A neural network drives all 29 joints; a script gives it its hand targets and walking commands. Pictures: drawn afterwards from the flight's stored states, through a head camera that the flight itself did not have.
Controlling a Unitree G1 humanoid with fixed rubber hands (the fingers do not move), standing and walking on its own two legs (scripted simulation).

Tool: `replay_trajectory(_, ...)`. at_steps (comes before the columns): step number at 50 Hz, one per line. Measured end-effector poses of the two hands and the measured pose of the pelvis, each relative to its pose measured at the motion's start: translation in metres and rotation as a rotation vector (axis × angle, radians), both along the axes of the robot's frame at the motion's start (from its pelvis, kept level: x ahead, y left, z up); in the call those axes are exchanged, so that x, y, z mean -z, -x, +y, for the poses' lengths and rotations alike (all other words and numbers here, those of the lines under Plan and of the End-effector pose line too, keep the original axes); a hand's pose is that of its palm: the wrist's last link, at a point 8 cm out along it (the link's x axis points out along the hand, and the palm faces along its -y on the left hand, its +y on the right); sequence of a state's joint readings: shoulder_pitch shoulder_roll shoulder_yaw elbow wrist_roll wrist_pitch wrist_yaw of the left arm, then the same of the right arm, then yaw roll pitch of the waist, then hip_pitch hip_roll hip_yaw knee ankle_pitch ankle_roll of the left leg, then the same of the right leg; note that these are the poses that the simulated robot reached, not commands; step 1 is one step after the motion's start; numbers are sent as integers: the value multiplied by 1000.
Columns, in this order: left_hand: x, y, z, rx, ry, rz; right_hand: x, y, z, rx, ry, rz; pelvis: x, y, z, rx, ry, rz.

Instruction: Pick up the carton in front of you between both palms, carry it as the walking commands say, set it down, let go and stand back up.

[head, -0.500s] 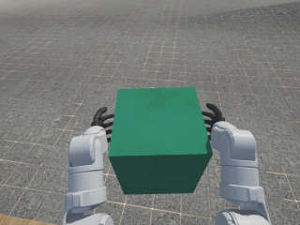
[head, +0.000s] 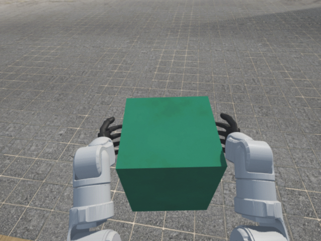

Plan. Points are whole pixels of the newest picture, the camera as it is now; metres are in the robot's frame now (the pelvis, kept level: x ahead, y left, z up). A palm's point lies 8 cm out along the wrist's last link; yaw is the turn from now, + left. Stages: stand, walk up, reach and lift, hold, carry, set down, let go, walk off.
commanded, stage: carry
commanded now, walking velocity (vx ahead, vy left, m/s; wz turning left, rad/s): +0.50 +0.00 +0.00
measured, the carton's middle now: (168, 156) +0.34 +0.00 +0.05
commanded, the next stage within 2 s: none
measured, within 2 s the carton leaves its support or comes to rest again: neither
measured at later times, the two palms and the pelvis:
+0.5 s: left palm (112, 111) +0.47 +0.17 +0.10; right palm (211, 105) +0.47 -0.13 +0.11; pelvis +0.14 +0.01 -0.02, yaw +0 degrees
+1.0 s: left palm (133, 85) +0.78 +0.14 +0.00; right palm (199, 83) +0.78 -0.16 -0.01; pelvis +0.45 +0.00 -0.14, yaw +0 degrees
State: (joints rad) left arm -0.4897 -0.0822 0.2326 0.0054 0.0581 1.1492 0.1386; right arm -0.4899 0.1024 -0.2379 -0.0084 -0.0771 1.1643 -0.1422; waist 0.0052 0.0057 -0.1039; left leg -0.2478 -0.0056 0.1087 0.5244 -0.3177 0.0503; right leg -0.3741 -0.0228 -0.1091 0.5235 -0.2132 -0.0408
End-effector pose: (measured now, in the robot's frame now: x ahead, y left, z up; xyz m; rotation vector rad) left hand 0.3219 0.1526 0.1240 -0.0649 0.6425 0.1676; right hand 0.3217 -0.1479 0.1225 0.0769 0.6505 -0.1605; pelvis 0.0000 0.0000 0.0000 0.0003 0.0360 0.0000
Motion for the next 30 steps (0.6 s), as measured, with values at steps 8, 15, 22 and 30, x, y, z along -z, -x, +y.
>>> replay_trajectory(8, 0, -33, -14, 3, -12, -7, 5, -32, -14, -5, 0, -7, 6, -32, -11, -6, 6, 14)
replay_trajectory(15, 20, -64, -14, -18, -9, 35, 18, -73, -14, -23, -2, 35, 6, -63, -17, 0, -8, 45)
replay_trajectory(22, 17, -118, 5, -28, 17, -11, 11, -127, 5, -20, 6, -12, 5, -110, -4, 4, -7, 58)
replay_trajectory(30, 43, -198, 10, 60, 35, 20, 39, -177, 11, 59, 26, 21, 24, -181, 27, -2, -5, 53)
